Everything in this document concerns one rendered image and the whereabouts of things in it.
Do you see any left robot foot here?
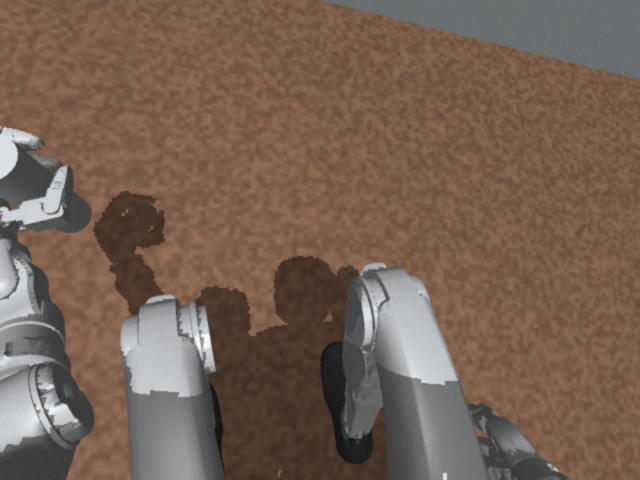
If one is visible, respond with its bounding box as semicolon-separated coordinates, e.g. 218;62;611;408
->
210;383;226;478

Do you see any right robot hand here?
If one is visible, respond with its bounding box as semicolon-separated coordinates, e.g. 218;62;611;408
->
467;403;540;480

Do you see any left robot arm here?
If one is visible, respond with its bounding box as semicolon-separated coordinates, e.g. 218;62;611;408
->
0;238;94;480

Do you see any right robot foot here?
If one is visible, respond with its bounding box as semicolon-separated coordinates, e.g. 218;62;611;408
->
320;342;373;464

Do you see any right robot arm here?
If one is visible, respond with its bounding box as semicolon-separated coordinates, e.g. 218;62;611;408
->
510;457;571;480

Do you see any can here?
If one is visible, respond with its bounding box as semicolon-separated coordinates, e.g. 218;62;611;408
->
0;134;92;233

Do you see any left robot hand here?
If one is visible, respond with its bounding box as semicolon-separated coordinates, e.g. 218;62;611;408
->
0;126;74;242

